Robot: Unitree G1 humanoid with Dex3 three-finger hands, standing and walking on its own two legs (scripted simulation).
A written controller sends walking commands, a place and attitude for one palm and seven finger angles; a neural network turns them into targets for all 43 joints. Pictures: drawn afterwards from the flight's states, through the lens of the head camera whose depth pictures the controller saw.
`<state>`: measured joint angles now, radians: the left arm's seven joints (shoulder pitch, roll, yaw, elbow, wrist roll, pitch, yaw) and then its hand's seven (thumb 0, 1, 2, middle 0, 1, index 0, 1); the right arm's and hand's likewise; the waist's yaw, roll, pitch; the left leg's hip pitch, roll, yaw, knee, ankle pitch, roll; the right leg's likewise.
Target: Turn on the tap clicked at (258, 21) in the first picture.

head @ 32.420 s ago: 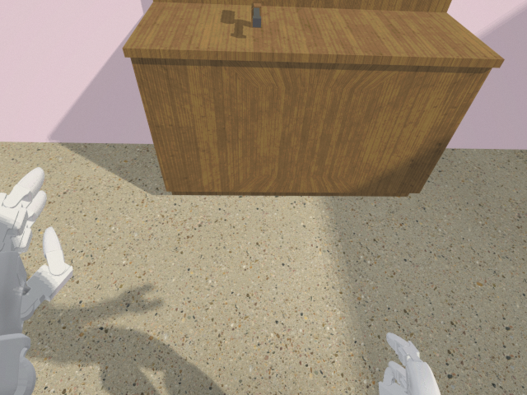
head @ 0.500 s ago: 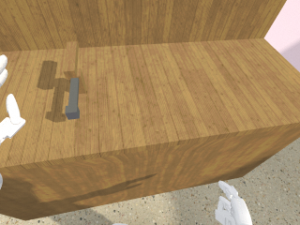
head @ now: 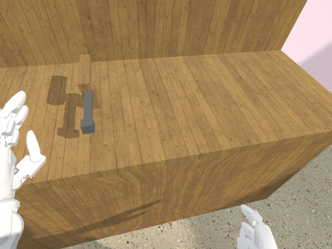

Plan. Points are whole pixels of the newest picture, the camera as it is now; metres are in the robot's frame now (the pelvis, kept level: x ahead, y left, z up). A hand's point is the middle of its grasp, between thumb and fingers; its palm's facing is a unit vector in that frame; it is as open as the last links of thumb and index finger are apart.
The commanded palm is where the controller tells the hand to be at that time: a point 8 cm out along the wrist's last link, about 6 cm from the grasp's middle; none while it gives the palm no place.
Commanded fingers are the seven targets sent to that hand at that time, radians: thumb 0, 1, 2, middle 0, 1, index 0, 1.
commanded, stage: look again from close up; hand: left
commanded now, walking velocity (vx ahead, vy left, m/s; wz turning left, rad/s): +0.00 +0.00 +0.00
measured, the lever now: (87, 126) +0.36 +0.23 +0.09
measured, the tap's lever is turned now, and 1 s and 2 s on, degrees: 0 0 0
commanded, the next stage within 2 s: shuffle to correct the standing spot in 0.38 s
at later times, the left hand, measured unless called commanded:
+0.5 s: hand (43, 154) +0.23 +0.25 +0.16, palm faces +0.39 -0.85 -0.36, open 7.4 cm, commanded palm +0.17 +0.28 +0.18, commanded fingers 0.00 0.90 0.90 -0.20 -0.30 -0.20 -0.30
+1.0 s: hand (79, 154) +0.24 +0.19 +0.16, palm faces +0.33 -0.86 -0.39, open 7.4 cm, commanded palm +0.18 +0.23 +0.18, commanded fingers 0.00 0.90 0.90 -0.20 -0.30 -0.20 -0.30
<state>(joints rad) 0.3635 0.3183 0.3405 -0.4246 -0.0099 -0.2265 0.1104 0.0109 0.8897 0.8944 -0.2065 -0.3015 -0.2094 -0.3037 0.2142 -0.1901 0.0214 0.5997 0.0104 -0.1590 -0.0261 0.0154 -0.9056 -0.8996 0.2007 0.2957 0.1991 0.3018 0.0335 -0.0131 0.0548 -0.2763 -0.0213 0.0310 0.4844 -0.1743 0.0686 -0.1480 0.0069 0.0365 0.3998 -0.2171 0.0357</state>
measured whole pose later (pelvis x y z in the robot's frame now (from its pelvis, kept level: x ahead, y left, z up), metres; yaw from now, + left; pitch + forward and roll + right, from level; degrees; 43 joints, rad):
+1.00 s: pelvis +0.01 -0.05 +0.00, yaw -1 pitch -1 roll -2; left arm 0.44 0.38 0.38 -0.51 -0.07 -0.16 0.08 0.01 0.89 0.89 -0.21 -0.30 -0.21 -0.30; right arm 0.20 -0.20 -0.02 0.56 0.02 -0.09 -0.02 0.01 -0.91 -0.90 0.20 0.30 0.20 0.30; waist 0.01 0.01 0.08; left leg -0.32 0.06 0.00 0.56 -0.23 -0.01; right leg -0.18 0.09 0.02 0.45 -0.25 -0.03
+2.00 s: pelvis +0.02 -0.07 -0.01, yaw +0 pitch -1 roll -2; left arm 0.48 0.41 0.40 -0.59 -0.09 -0.14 0.08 0.01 0.89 0.89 -0.21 -0.30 -0.21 -0.30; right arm 0.19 -0.20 -0.03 0.53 0.02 -0.05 -0.02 0.01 -0.91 -0.90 0.20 0.30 0.20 0.30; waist -0.01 0.01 0.10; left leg -0.34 0.09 -0.02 0.62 -0.27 -0.04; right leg -0.21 0.12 -0.01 0.52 -0.30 -0.07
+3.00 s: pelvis +0.02 -0.07 -0.01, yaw +0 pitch -1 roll -2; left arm 0.48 0.41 0.39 -0.59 -0.09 -0.13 0.09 0.01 0.89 0.89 -0.21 -0.30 -0.21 -0.30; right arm 0.19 -0.19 -0.02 0.55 0.02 -0.05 -0.02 0.01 -0.91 -0.90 0.20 0.30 0.20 0.30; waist 0.00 0.01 0.11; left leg -0.33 0.08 -0.02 0.60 -0.26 -0.03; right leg -0.19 0.11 -0.01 0.49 -0.28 -0.06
